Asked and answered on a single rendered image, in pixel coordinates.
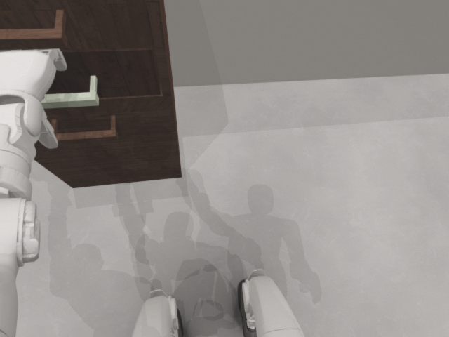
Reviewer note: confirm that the robot left thigh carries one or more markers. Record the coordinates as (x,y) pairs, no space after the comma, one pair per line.
(157,318)

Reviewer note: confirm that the left robot hand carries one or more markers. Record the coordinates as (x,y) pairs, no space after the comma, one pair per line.
(32,72)

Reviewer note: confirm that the drawer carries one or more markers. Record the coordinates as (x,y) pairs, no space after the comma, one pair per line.
(120,72)

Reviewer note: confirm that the left robot upper arm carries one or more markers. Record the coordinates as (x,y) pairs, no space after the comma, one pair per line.
(20,234)

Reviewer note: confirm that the handle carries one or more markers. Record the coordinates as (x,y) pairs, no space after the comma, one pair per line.
(73,99)
(21,39)
(85,137)

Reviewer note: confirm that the cabinet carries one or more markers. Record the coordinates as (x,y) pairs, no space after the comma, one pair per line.
(147,147)

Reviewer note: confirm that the robot right thigh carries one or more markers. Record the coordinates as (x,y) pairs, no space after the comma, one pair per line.
(273,316)

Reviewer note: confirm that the robot left forearm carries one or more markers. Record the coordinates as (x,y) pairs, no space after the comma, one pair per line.
(20,127)

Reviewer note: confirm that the robot thigh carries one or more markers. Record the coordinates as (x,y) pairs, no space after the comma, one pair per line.
(273,316)
(157,318)

